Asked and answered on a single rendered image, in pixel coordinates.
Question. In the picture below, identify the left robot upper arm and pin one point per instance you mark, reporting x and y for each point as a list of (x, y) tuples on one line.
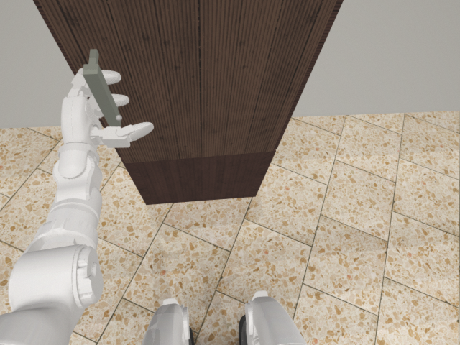
[(50, 290)]

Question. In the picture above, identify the handle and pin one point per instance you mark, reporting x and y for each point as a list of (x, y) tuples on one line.
[(100, 90)]

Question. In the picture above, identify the robot left thigh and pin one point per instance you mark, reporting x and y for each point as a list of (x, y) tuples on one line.
[(168, 326)]

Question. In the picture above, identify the cupboard door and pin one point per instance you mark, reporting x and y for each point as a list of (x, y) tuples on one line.
[(214, 77)]

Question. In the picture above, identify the left robot forearm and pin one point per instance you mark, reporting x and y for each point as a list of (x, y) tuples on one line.
[(76, 209)]

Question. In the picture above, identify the robot thigh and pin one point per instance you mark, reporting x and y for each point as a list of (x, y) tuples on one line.
[(267, 319), (168, 326)]

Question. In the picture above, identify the robot left hand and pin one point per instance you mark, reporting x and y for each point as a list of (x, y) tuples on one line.
[(79, 115)]

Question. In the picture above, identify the robot right thigh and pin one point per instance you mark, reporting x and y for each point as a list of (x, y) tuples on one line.
[(267, 319)]

